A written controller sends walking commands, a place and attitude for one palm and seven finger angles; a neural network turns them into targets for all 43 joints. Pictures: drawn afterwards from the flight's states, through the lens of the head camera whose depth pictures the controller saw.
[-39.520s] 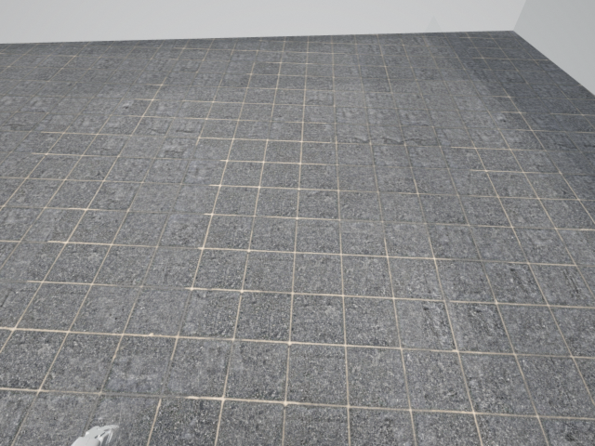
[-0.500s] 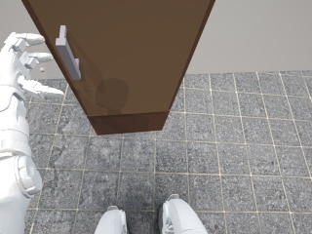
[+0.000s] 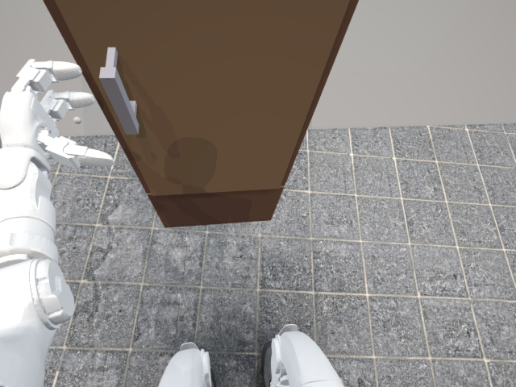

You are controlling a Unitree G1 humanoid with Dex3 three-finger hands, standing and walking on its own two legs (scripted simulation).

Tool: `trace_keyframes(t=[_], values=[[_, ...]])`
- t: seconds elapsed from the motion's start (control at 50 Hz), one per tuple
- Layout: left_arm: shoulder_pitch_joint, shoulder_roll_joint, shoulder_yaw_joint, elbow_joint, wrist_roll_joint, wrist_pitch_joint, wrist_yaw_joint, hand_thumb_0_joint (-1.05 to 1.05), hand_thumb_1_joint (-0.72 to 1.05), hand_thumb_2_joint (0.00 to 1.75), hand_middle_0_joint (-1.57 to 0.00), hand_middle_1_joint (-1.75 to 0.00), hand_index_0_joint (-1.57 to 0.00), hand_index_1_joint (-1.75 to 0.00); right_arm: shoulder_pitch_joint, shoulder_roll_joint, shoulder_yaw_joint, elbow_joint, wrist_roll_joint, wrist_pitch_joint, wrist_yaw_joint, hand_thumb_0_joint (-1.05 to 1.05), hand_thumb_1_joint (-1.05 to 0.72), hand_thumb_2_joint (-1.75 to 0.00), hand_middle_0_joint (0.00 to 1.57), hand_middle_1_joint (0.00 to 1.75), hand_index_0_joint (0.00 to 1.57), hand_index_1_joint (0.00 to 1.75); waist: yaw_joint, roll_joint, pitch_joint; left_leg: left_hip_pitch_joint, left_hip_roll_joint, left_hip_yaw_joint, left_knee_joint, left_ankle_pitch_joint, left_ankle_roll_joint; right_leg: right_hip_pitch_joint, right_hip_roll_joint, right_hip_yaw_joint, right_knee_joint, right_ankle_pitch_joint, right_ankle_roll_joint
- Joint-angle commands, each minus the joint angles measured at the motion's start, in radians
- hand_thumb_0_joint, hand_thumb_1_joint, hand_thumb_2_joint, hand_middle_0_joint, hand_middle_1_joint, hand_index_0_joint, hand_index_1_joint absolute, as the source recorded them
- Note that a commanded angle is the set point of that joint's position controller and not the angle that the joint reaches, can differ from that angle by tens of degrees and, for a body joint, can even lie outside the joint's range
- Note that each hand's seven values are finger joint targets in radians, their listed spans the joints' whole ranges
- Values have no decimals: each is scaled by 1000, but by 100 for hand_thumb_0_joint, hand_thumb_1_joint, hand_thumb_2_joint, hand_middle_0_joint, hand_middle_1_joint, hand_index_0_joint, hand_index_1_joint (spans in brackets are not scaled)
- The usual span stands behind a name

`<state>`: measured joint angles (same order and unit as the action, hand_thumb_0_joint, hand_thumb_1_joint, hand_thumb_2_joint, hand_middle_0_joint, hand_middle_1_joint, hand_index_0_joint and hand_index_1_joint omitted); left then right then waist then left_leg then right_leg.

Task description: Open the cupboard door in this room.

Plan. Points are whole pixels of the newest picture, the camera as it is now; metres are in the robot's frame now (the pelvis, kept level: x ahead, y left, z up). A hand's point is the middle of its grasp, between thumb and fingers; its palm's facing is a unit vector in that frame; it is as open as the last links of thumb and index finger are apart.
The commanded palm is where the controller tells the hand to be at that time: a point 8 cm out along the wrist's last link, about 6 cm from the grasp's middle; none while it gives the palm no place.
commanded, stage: slide the fingers in behind the handle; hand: left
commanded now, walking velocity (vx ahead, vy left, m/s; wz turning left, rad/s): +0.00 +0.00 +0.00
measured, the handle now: (122, 94) +0.54 +0.17 +0.06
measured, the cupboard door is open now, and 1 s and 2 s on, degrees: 0 0 0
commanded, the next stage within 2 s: move the hooked fingers beside the handle in 1.60 s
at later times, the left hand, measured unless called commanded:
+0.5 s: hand (89, 120) +0.50 +0.21 +0.05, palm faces +0.04 -1.00 -0.02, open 13.9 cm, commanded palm +0.48 +0.23 +0.06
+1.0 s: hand (96, 122) +0.50 +0.20 +0.05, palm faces +0.09 -1.00 -0.01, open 14.3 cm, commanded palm +0.48 +0.20 +0.06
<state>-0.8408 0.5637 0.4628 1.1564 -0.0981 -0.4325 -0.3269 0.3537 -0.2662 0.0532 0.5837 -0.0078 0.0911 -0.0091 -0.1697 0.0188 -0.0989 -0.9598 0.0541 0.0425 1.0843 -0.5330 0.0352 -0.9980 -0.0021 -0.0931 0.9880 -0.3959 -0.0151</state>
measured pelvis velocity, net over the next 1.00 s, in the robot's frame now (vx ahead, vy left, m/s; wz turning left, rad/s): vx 0.00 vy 0.00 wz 0.05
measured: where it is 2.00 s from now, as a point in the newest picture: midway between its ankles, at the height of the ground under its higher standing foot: outside the picture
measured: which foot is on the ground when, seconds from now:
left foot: down 0.00-1.00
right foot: down 0.00-1.00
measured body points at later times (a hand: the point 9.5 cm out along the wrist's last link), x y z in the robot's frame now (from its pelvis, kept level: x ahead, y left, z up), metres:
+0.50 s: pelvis +0.00 +0.00 +0.00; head +0.14 +0.03 +0.42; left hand +0.49 +0.27 +0.06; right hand +0.00 -0.26 -0.11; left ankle -0.02 +0.09 -0.66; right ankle +0.03 -0.12 -0.66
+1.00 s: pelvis +0.00 +0.00 +0.00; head +0.14 +0.04 +0.42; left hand +0.48 +0.26 +0.05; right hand +0.03 -0.26 -0.12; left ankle -0.02 +0.09 -0.66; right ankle +0.03 -0.12 -0.66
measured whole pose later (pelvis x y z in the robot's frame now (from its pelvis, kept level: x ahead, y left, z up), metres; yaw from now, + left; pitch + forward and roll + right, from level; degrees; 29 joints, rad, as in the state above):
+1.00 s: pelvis +0.00 +0.00 +0.00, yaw +3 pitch +24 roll -4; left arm -0.91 0.43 0.26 1.16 -0.14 -0.45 -0.15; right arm 0.36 -0.26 0.02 0.66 -0.04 0.07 0.03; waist -0.13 0.03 -0.11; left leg -1.00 0.02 -0.01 1.11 -0.53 0.04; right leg -1.01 -0.03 -0.14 1.00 -0.41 -0.01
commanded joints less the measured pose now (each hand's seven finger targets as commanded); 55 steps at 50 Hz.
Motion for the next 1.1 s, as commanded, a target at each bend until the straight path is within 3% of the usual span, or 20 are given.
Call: trace_keyframes(t=[0.0, 0.12, 0.28, 0.3, 0.32, 0.36, 0.44, 0.5, 0.54, 0.58, 0.62, 0.66, 0.78, 0.8, 0.88, 0.94, 0.96, 0.98, 1.0, 1.08], values=[[-396, 295, 30, -160, -31, -43, -36, 0, -50, 30, -30, -120, -30, -120, 185, -196, -70, -38, -1, -9, -18, 0, -90, -90, 20, 30, 20, 30, -9, 105, -471, 219, -28, -78, -119, 441, -7, 331, 37, 76, -78, 330, -3], [-479, 191, -46, -205, -42, -58, -30, 0, -50, 30, -30, -120, -30, -120, 193, -193, -77, -11, -7, -23, -13, 0, -90, -90, 20, 30, 20, 30, -34, 173, -501, 332, -20, -110, -113, 475, -20, 210, 38, 52, -74, 267, -7], [-497, 199, -46, -223, 9, -62, 50, 0, -50, 30, -30, -120, -30, -120, 210, -190, -78, -11, -19, -17, 2, 0, -90, -90, 20, 30, 20, 30, -28, 170, -524, 330, -22, -114, -108, 505, -22, 215, 37, 49, -60, 282, -7], [-493, 157, -79, -207, 13, -57, 51, 0, -50, 30, -30, -120, -30, -120, 207, -186, -78, -10, -18, -17, 6, 0, -90, -90, 20, 30, 20, 30, -37, 171, -502, 329, -23, -112, -109, 483, -21, 197, 38, 48, -68, 265, -6], [-506, 154, -82, -207, 13, -57, 54, 0, -50, 30, -30, -120, -30, -120, 210, -189, -80, -4, -18, -16, 5, 0, -90, -90, 20, 30, 20, 30, -44, 149, -485, 327, -20, -117, -113, 475, -21, 191, 38, 45, -71, 255, -6], [-486, 138, -83, -233, 0, -61, 50, 0, -50, 30, -30, -120, -30, -120, 213, -189, -83, -10, -19, -16, 7, 0, -90, -90, 20, 30, 20, 30, -35, 172, -530, 365, -20, -116, -112, 515, -22, 207, 40, 44, -69, 281, -11], [-490, 79, -119, -216, -15, -58, 48, 0, -50, 30, -30, -120, -30, -120, 204, -185, -83, -2, -17, -17, 10, 0, -90, -90, 20, 30, 20, 30, -40, 162, -490, 360, -20, -119, -124, 486, -26, 190, 42, 41, -82, 255, -9], [-492, 76, -120, -208, -13, -69, 56, 0, -50, 30, -30, -120, -30, -120, 208, -185, -83, 7, -20, -18, 10, 0, -90, -90, 20, 30, 20, 30, -46, 137, -485, 362, -20, -120, -120, 494, -25, 190, 42, 39, -81, 265, -9], [-502, 35, -150, -206, -11, -73, 61, 0, -50, 30, -30, -120, -30, -120, 201, -180, -82, 8, -20, -22, 13, 0, -90, -90, 20, 30, 20, 30, -51, 145, -467, 352, -23, -119, -123, 466, -25, 175, 40, 38, -82, 243, -9], [-528, 60, -137, -238, -4, -89, 69, 0, -50, 30, -30, -120, -30, -120, 207, -183, -85, 15, -24, -23, 14, 0, -90, -90, 20, 30, 20, 30, -44, 180, -503, 402, -20, -129, -119, 514, -32, 163, 40, 35, -74, 253, -14], [-511, 0, -176, -209, -4, -85, 73, 0, -50, 30, -30, -120, -30, -120, 201, -176, -85, 15, -23, -24, 17, 0, -90, -90, 20, 30, 20, 30, -56, 142, -477, 381, -21, -126, -116, 505, -30, 159, 39, 34, -77, 256, -10], [-546, -11, -189, -206, -2, -88, 80, 0, -50, 30, -30, -120, -30, -120, 203, -178, -84, 21, -26, -27, 17, 0, -90, -90, 20, 30, 20, 30, -66, 162, -450, 384, -22, -133, -116, 493, -30, 131, 39, 29, -74, 240, -15], [-584, -69, -239, -208, 6, -86, 93, 0, -50, 30, -30, -120, -30, -120, 205, -176, -90, 37, -31, -27, 22, 0, -90, -90, 20, 30, 20, 30, -82, 164, -479, 413, -21, -144, -106, 526, -36, 108, 37, 25, -70, 246, -13], [-572, -64, -231, -216, 5, -88, 94, 0, -50, 30, -30, -120, -30, -120, 207, -178, -93, 37, -30, -27, 23, 0, -90, -90, 20, 30, 20, 30, -74, 164, -503, 427, -20, -148, -103, 546, -39, 112, 36, 24, -66, 252, -13], [-606, -151, -303, -242, 3, -89, 98, 0, -50, 30, -30, -120, -30, -120, 199, -170, -97, 43, -33, -29, 29, 0, -90, -90, 20, 30, 20, 30, -87, 190, -505, 468, -16, -161, -104, 561, -47, 75, 35, 16, -68, 235, -14], [-586, -166, -310, -214, 3, -81, 111, 0, -50, 30, -30, -120, -30, -120, 197, -170, -98, 50, -33, -29, 30, 0, -90, -90, 20, 30, 20, 30, -92, 150, -480, 437, -21, -155, -105, 529, -41, 87, 35, 16, -74, 235, -14], [-613, -196, -339, -236, 1, -86, 110, 0, -50, 30, -30, -120, -30, -120, 198, -167, -97, 50, -33, -32, 31, 0, -90, -90, 20, 30, 20, 30, -100, 175, -485, 451, -22, -157, -104, 541, -41, 79, 35, 16, -71, 240, -15], [-608, -165, -313, -262, 6, -93, 115, 0, -50, 30, -30, -120, -30, -120, 201, -171, -101, 53, -36, -32, 32, 0, -90, -90, 20, 30, 20, 30, -82, 194, -526, 479, -19, -162, -104, 571, -47, 86, 33, 16, -69, 246, -17], [-605, -208, -350, -271, 5, -94, 116, 0, -50, 30, -30, -120, -30, -120, 194, -165, -101, 51, -35, -32, 36, 0, -90, -90, 20, 30, 20, 30, -86, 212, -537, 497, -21, -164, -105, 585, -52, 81, 35, 13, -68, 246, -17], [-594, -264, -390, -256, 4, -94, 129, 0, -50, 30, -30, -120, -30, -120, 190, -161, -103, 62, -34, -34, 42, 0, -90, -90, 20, 30, 20, 30, -97, 176, -482, 494, -17, -169, -111, 571, -52, 61, 37, 5, -78, 234, -16]])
